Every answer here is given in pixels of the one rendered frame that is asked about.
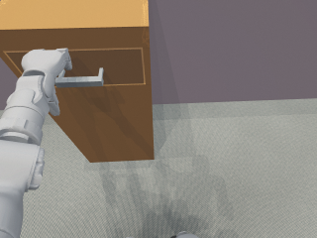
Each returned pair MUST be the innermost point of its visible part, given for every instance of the robot left upper arm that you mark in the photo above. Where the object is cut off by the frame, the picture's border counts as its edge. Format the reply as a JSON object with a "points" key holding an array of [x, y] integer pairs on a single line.
{"points": [[21, 169]]}

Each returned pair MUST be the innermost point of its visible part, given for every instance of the robot left forearm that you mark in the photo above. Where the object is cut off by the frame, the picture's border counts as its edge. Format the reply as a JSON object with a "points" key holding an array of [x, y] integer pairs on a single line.
{"points": [[24, 116]]}

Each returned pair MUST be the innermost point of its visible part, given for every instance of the handle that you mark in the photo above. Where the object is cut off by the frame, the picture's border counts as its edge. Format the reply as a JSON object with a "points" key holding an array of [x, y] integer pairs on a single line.
{"points": [[79, 81]]}

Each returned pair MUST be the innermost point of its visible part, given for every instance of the robot left hand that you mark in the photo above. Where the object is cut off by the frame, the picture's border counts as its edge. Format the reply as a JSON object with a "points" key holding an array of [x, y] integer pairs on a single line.
{"points": [[53, 61]]}

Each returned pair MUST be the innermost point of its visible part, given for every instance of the drawer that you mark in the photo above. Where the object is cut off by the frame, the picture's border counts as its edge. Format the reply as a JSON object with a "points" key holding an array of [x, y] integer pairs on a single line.
{"points": [[120, 65]]}

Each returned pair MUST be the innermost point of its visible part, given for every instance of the cabinet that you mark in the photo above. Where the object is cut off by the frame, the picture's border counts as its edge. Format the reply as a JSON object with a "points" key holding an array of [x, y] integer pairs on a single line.
{"points": [[109, 123]]}

